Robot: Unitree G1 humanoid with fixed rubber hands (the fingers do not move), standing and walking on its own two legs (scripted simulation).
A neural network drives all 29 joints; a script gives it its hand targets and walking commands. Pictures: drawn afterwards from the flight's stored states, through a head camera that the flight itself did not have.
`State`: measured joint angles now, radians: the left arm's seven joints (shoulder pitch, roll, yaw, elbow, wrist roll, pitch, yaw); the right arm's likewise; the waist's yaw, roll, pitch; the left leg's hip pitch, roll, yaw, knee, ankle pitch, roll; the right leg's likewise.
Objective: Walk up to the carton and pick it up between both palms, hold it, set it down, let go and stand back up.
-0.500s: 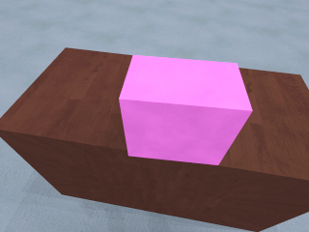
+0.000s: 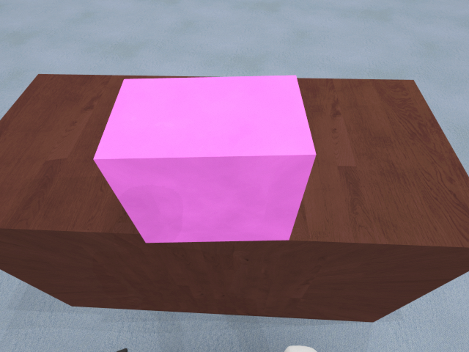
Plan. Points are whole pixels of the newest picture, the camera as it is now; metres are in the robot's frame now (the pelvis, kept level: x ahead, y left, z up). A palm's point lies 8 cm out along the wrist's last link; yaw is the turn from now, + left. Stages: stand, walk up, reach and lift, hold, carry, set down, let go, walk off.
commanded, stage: walk up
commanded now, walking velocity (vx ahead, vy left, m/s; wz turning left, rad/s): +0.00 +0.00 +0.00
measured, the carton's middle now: (213, 166) +0.41 +0.05 +0.07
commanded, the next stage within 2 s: none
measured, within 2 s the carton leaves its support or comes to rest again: neither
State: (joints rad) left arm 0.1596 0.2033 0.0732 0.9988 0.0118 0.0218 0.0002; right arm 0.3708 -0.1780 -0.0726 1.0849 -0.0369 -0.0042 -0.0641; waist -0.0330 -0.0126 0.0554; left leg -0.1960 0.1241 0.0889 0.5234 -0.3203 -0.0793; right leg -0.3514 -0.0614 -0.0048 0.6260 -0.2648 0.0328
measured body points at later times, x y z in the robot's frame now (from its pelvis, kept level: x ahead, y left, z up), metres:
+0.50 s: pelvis +0.02 -0.04 +0.01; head +0.03 -0.04 +0.46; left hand +0.03 +0.17 -0.15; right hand +0.02 -0.25 -0.15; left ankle -0.01 +0.06 -0.73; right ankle +0.03 -0.14 -0.73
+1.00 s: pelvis -0.01 -0.02 +0.01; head -0.01 +0.01 +0.46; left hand +0.03 +0.21 -0.16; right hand -0.02 -0.24 -0.14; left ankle -0.04 +0.07 -0.73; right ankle +0.02 -0.14 -0.72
